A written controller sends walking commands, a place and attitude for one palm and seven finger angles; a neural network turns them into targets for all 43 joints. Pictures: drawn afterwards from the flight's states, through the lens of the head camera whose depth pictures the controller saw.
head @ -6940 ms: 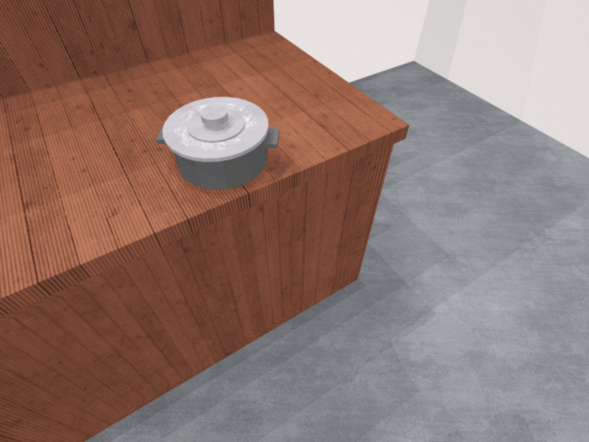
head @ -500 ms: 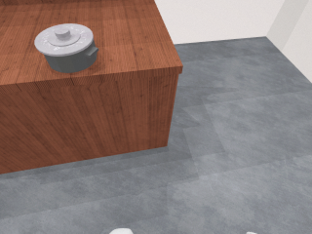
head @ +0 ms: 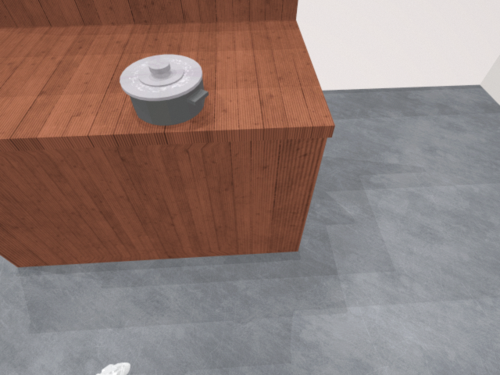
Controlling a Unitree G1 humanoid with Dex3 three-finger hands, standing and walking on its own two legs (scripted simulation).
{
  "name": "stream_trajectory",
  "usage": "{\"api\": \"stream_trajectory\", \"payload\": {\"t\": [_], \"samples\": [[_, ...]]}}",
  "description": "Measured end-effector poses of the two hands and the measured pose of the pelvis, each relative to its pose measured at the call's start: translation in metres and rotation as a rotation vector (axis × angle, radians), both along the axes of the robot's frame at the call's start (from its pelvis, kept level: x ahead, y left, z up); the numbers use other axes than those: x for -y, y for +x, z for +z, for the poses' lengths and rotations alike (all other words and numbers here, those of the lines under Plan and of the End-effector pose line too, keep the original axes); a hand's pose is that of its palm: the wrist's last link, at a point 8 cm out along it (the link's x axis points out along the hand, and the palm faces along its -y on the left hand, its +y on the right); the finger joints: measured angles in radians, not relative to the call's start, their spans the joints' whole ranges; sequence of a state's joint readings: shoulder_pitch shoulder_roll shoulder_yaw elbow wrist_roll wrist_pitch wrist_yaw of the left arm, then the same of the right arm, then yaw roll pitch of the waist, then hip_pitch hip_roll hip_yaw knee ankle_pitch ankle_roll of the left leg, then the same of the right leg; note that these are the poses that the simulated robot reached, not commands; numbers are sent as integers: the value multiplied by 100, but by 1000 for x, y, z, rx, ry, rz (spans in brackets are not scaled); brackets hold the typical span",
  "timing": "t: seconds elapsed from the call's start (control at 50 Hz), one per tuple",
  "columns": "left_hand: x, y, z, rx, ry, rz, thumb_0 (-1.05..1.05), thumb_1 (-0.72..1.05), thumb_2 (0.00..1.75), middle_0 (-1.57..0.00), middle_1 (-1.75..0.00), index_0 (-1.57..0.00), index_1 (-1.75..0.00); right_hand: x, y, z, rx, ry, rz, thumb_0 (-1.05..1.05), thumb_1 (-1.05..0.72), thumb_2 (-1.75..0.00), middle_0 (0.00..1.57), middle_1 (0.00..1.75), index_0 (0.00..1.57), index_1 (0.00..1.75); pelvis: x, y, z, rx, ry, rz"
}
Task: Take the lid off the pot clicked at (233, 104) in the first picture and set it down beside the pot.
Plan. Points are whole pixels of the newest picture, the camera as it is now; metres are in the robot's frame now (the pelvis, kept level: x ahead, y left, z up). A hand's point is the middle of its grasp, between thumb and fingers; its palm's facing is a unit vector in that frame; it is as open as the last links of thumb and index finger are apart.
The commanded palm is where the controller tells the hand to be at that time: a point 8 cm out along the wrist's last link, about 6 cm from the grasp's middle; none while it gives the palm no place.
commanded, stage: take the last steps up to it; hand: left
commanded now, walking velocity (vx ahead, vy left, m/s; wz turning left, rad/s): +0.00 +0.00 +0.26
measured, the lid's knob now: (159, 66) +0.76 +0.25 +0.09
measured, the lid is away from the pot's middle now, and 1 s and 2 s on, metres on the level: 0.00 0.00 0.00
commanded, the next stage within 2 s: come to a stop and stand still in 1.04 s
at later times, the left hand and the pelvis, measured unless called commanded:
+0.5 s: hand out of the picture -0.05 +0.15 -0.15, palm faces +0.23 -0.95 -0.21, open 7.4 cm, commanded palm none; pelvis +0.04 -0.01 +0.01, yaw +8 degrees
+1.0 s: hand (99, 324) +0.23 +0.32 -0.17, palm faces +0.16 -0.97 -0.18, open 7.4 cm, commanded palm none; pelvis +0.18 +0.12 +0.00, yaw +7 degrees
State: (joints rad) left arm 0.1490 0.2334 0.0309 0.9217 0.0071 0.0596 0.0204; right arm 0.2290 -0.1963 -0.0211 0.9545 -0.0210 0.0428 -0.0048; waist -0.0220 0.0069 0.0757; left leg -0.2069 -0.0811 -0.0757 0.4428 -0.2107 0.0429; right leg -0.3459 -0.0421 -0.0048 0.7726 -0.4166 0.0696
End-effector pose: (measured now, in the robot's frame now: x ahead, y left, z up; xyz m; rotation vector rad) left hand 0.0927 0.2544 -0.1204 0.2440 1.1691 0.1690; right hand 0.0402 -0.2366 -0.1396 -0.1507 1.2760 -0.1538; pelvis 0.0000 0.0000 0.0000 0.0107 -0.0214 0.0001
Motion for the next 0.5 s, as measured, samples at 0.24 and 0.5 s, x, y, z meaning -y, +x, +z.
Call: {"api": "stream_trajectory", "payload": {"t": [0.24, 0.5], "samples": [[49, -48, 16, 1, -5, 86, 1, 91, 90, -20, -30, -20, -30, 46, -17, -10, -94, 37, 31, 0, -91, -90, 20, 30, 20, 30, 35, 1, 7, 0, 28, 74], [58, -159, 3, -283, -99, 302, 1, 91, 90, -20, -30, -20, -30, 16, 66, 2, -68, 8, 159, 0, -91, -90, 20, 30, 20, 30, 6, 39, 11, -14, 7, 136]]}}
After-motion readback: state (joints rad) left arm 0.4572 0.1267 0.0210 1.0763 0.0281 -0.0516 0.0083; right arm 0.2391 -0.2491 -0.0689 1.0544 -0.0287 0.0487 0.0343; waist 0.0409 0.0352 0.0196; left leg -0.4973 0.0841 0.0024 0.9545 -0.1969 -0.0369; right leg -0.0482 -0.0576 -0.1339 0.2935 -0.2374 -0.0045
